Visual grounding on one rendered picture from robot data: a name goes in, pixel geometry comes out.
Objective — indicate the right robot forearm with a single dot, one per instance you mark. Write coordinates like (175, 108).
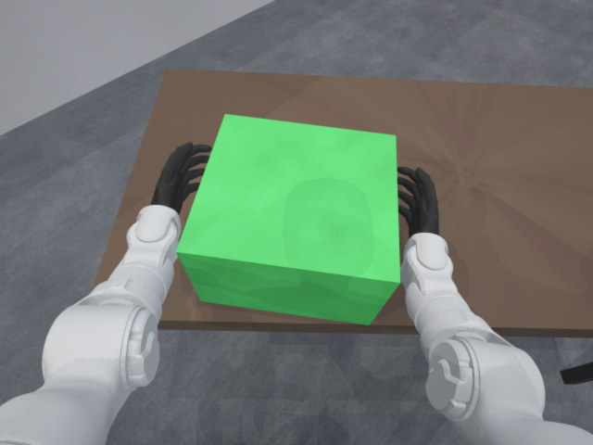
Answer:
(433, 302)

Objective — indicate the robot left upper arm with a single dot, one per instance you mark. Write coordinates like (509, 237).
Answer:
(95, 357)

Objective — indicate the robot right upper arm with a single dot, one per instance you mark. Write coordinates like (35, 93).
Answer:
(493, 395)

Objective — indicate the robot right hand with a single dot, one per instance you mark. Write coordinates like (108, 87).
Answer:
(422, 217)

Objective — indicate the left robot forearm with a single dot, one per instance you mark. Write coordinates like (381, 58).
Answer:
(146, 271)

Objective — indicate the table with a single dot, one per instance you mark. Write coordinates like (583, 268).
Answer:
(512, 166)

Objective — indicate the robot left hand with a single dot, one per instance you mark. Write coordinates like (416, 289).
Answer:
(172, 186)

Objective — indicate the carton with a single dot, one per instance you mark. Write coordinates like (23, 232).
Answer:
(296, 218)

